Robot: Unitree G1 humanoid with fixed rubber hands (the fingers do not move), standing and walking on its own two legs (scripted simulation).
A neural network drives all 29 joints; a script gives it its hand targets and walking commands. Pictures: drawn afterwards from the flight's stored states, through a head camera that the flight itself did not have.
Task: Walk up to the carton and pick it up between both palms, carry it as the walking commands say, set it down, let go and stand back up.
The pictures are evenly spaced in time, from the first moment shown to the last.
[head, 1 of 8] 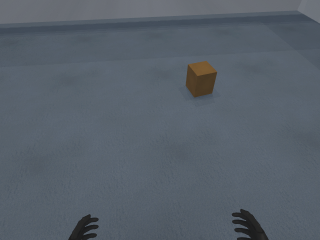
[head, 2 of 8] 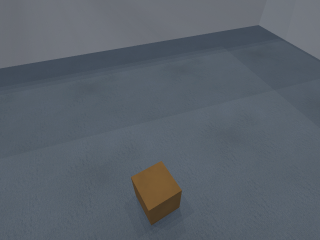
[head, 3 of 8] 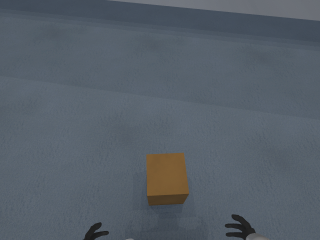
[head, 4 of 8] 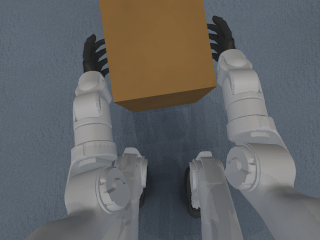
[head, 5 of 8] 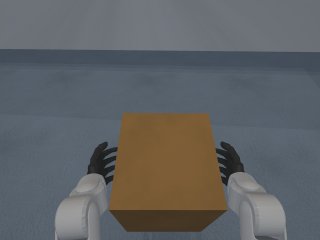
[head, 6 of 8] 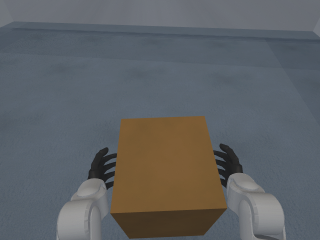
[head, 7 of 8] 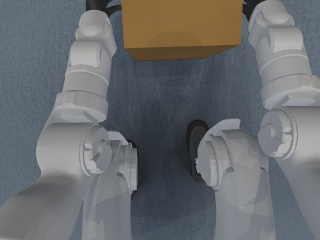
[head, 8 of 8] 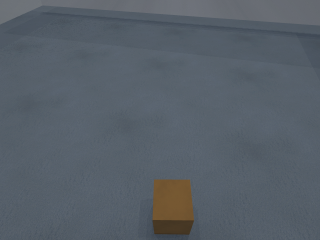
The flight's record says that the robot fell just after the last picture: no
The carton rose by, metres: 0.68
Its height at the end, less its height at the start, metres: +0.00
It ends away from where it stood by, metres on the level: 1.39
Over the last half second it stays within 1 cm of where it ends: yes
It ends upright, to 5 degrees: yes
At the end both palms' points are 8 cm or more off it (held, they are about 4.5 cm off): yes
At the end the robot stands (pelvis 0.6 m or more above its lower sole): yes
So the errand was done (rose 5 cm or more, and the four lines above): yes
